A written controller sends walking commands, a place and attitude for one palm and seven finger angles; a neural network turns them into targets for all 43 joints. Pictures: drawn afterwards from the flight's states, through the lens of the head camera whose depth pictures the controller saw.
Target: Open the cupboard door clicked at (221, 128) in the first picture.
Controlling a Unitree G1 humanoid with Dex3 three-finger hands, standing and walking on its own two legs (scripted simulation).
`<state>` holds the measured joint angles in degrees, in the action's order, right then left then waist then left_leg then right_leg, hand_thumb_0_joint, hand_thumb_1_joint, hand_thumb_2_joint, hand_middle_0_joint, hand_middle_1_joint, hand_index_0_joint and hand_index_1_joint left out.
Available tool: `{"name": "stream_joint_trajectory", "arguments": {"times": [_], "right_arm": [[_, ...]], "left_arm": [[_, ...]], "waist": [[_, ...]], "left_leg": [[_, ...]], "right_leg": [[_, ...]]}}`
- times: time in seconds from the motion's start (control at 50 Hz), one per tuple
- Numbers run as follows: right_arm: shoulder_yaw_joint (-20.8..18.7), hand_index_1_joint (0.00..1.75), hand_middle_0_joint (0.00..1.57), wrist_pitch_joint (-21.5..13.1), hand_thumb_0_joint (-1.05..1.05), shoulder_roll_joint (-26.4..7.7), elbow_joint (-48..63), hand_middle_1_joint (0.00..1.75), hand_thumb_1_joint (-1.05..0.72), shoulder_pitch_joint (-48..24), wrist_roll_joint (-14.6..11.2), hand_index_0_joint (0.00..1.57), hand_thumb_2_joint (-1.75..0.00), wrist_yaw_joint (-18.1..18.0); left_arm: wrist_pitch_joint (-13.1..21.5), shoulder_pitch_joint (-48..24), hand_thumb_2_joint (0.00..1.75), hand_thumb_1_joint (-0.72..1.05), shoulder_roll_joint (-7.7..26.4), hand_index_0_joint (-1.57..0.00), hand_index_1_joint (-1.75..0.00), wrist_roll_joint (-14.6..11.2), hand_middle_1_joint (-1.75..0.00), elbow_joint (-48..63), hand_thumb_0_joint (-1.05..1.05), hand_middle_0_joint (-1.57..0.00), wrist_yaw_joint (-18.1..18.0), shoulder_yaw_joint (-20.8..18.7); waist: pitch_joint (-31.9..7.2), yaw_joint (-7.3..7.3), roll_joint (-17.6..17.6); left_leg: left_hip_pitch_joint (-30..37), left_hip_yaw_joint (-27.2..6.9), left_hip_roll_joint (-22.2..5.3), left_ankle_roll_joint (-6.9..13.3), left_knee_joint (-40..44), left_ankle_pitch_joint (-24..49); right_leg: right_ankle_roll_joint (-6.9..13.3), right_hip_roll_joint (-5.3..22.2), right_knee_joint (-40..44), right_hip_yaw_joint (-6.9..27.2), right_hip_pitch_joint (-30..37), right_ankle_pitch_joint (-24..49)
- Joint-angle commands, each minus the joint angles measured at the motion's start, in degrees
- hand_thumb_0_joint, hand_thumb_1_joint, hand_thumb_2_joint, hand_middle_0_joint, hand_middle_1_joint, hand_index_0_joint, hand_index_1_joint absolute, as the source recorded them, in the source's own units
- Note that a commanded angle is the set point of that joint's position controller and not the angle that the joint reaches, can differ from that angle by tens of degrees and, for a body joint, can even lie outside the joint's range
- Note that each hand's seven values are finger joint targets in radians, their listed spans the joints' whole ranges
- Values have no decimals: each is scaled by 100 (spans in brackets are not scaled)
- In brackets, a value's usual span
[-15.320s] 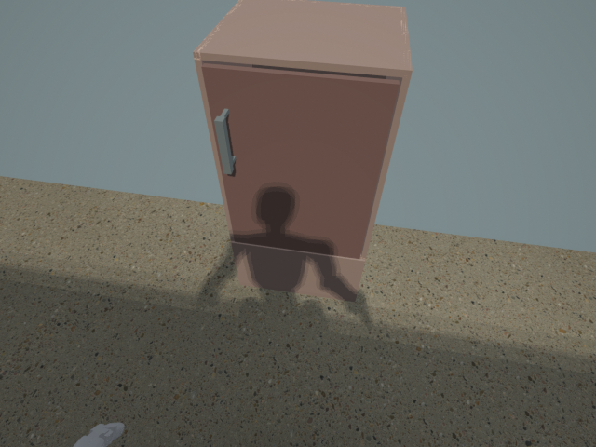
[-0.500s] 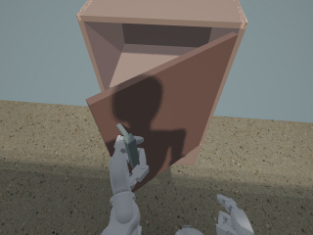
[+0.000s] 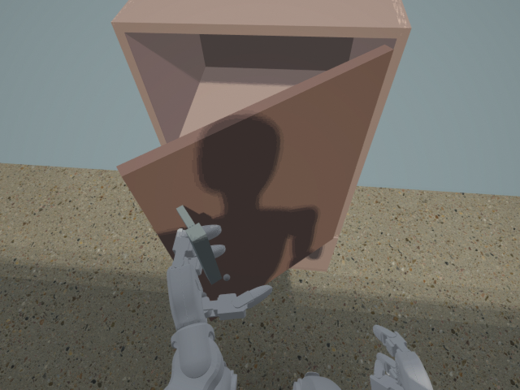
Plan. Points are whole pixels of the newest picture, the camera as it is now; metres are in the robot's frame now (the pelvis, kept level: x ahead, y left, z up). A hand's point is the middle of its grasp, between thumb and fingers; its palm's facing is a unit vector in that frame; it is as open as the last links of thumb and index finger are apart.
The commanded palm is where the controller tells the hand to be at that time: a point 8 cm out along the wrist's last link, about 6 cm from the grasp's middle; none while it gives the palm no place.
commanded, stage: open thumb and fingers to let go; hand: left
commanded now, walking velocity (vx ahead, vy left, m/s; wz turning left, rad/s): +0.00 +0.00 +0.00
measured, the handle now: (199, 247) +0.32 +0.10 +0.04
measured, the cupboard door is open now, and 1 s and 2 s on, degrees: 40 45 44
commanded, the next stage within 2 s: slide the hand sideways off the handle in 0.34 s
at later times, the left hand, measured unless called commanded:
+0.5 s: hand (222, 285) +0.27 +0.07 +0.04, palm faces +0.19 -0.98 -0.03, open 15.4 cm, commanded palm +0.23 +0.10 +0.04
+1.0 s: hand (212, 324) +0.21 +0.07 +0.04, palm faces -0.17 -0.98 +0.00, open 16.1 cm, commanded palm +0.19 +0.14 +0.04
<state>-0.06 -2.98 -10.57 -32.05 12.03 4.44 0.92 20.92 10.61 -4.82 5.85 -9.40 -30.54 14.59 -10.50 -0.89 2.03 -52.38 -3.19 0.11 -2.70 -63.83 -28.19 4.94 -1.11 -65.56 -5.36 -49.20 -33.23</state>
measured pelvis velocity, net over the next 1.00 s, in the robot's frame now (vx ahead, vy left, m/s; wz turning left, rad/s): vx -0.02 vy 0.05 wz -0.04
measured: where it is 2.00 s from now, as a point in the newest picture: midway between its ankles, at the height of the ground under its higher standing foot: outside the picture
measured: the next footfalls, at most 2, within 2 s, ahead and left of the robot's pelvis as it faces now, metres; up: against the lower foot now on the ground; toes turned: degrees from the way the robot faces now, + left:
none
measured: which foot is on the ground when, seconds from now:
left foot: down 0.00-1.00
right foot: down 0.00-1.00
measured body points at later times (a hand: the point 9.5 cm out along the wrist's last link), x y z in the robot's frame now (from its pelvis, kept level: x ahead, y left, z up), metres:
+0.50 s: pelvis -0.01 +0.01 +0.00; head +0.05 +0.00 +0.44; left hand +0.25 +0.12 +0.04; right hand +0.18 -0.20 -0.10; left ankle +0.03 +0.15 -0.65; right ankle -0.01 -0.06 -0.65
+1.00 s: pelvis -0.02 +0.05 -0.02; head +0.04 +0.04 +0.43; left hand +0.22 +0.13 +0.04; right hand +0.15 -0.17 -0.10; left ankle +0.03 +0.15 -0.65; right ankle -0.01 -0.06 -0.65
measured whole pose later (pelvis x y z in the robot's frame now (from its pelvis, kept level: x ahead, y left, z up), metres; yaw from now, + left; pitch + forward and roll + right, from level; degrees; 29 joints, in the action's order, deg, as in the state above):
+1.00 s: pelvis -0.02 +0.05 -0.02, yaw -2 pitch +15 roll -1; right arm 1.4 0.9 -10.7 -22.6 13.9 1.1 1.7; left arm 20.7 18.6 2.6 3.2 2.6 -8.2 18.7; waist -9.4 -1.3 2.0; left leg -56.0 -0.3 0.4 1.1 -70.8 -30.0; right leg 1.4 -0.5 -70.5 -2.6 -52.4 -33.3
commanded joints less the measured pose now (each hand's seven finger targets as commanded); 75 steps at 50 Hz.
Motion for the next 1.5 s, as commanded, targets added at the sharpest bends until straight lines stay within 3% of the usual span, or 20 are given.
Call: {"name": "stream_joint_trajectory", "arguments": {"times": [0.0, 0.08, 0.24, 0.3, 0.42, 0.44, 0.46, 0.5, 0.54, 0.58, 0.62, 0.66, 0.76, 0.82, 0.96, 1.02, 1.1, 1.18, 1.36, 1.48], "right_arm": [[-133, 30, 20, -331, 0, -428, 912, 30, -90, -348, -27, 20, -90, -1], [-136, 30, 20, -342, 0, -431, 965, 30, -90, -339, -42, 20, -90, 9], [-100, 30, 20, -350, 0, -455, 969, 30, -90, -403, -47, 20, -90, -3], [-109, 30, 20, -344, 0, -450, 993, 30, -90, -430, -46, 20, -90, 0], [-87, 30, 20, -308, 0, -447, 987, 30, -90, -475, -51, 20, -90, 2], [-106, 30, 20, -278, 0, -743, 897, 30, -90, -148, -120, 20, -90, 63], [-187, 30, 20, -224, 0, -672, 1034, 30, -90, -111, -139, 20, -90, 56], [-180, 30, 20, -229, 0, -651, 1164, 30, -90, -177, -185, 20, -90, 17], [-169, 30, 20, -258, 0, -652, 1322, 30, -90, -165, -265, 20, -90, 11], [-154, 30, 20, -272, 0, -637, 1492, 30, -90, -174, -367, 20, -90, -20], [-158, 30, 20, -259, 0, -681, 1592, 30, -90, -226, -406, 20, -90, -67], [-153, 30, 20, -230, 0, -700, 1661, 30, -90, -309, -405, 20, -90, -69], [-166, 30, 20, -103, 0, -678, 1766, 30, -90, -257, -330, 20, -90, 42], [-146, 30, 20, -3, 0, -644, 1861, 30, -90, -249, -319, 20, -90, 86], [-94, 30, 20, 126, 0, -665, 2018, 30, -90, -230, -381, 20, -90, 40], [-88, 30, 20, 121, 0, -666, 2008, 30, -90, -196, -383, 20, -90, 10], [-101, 30, 20, 69, 0, -670, 2012, 30, -90, -190, -382, 20, -90, 10], [-124, 30, 20, 31, 0, -686, 2030, 30, -90, -170, -374, 20, -90, 7], [-221, 30, 20, 34, 0, -677, 2061, 30, -90, -161, -425, 20, -90, -81], [-243, 30, 20, -5, 0, -670, 2037, 30, -90, -184, -454, 20, -90, -146]], "left_arm": [[410, -500, 30, -50, -745, -27, -105, 141, -105, 1307, 0, -27, 9, 315], [361, -351, 30, -50, -768, -24, -85, 133, -85, 1452, 0, -24, 6, 361], [275, -685, 30, -50, -793, -18, -45, 156, -45, 1385, 0, -18, -30, 432], [265, -641, 30, -50, -743, -15, -30, 142, -30, 1395, 0, -15, -47, 358], [155, -871, 30, -50, -782, -15, -30, 112, -30, 1330, 0, -15, -113, 319], [379, -925, 30, -50, -39, -15, -30, 662, -30, 1379, 0, -15, 1012, 1382], [609, -1211, 30, -50, 218, -15, -30, 404, -30, 1857, 0, -15, 1665, 1057], [821, -1012, 30, -50, 509, -15, -30, 180, -30, 1998, 0, -15, 2366, 909], [898, -758, 30, -50, 401, -15, -30, -163, -30, 2133, 0, -15, 2994, 1033], [781, -549, 30, -50, 177, -15, -30, -662, -30, 2137, 0, -15, 3216, 940], [638, -375, 30, -50, 254, -15, -30, -958, -30, 2182, 0, -15, 3111, 581], [545, -229, 30, -50, 331, -15, -30, -938, -30, 2192, 0, -15, 2807, 350], [505, 8, 30, -50, 524, -15, -30, -304, -30, 2246, 0, -15, 2077, 193], [482, 168, 30, -50, 531, -15, -30, -157, -30, 2304, 0, -15, 1958, 233], [341, 820, 30, -50, 663, -15, -30, -433, -30, 2576, 0, -15, 2162, 85], [367, 868, 30, -50, 658, -15, -30, -522, -30, 2664, 0, -15, 2279, 97], [539, 1225, 30, -50, 738, -15, -30, -557, -30, 2758, 0, -15, 2465, 73], [688, 1496, 30, -50, 904, -15, -30, -602, -30, 2958, 0, -15, 2656, -19], [679, 2293, 30, -50, 1313, -15, -30, -945, -30, 3352, 0, -15, 3029, -628], [729, 2561, 30, -50, 1359, -15, -30, -1102, -30, 3437, 0, -15, 3296, -683]], "waist": [[-1483, -108, -732], [-1600, -72, -684], [-1222, -200, -711], [-1363, -116, -589], [-1297, -118, -601], [-853, -671, -776], [-1332, -453, -453], [-1593, -339, -339], [-1518, -382, -331], [-1312, -359, -518], [-1219, -269, -702], [-1133, -145, -658], [-1189, -8, -400], [-1145, 7, -372], [-1029, 82, -384], [-866, -22, -506], [-814, -21, -359], [-924, -38, -278], [-1283, 124, -302], [-996, 20, -285]], "left_leg": [[800, 121, 148, 333, 320, 1219], [892, 134, 148, 335, 341, 1323], [849, 102, 138, 356, 333, 988], [897, 113, 139, 348, 334, 1039], [883, 102, 142, 352, 364, 950], [820, 139, 137, 463, 202, 945], [810, 143, 152, 484, 145, 1145], [813, 131, 154, 483, 105, 1199], [854, 108, 157, 493, 90, 1122], [871, 82, 142, 494, 175, 896], [811, 77, 128, 473, 238, 627], [782, 62, 111, 449, 298, 524], [719, 5, 93, 393, 319, 598], [712, 52, 102, 386, 361, 451], [777, 28, 78, 372, 561, 374], [716, 23, 68, 381, 503, 414], [648, 8, 68, 371, 421, 467], [623, 18, 74, 380, 291, 622], [550, 85, 103, 393, 111, 1039], [378, 110, 107, 405, -9, 951]], "right_leg": [[-509, 319, 1259, 695, 1130, 2902], [-483, 283, 1199, 611, 1166, 2972], [-460, 243, 1307, 555, 773, 2223], [-436, 229, 1270, 549, 799, 2227], [-401, 181, 1270, 491, 696, 1897], [-445, 252, 1176, 645, 391, 2257], [-364, 286, 1023, 701, 674, 2521], [-393, 340, 934, 813, 911, 2843], [-358, 305, 911, 760, 773, 2533], [-331, 221, 1037, 644, 659, 1955], [-338, 174, 1145, 601, 559, 1349], [-305, 121, 1049, 481, 385, 1001], [-237, 101, 659, 337, 102, 946], [-234, 90, 712, 366, 102, 830], [-222, 14, 845, 337, 328, 802], [-258, 12, 849, 326, 281, 906], [-252, 12, 736, 312, 149, 963], [-255, 7, 617, 331, 107, 1157], [-282, -30, 537, 415, 493, 1742], [-339, -17, 561, 444, 342, 1762]]}}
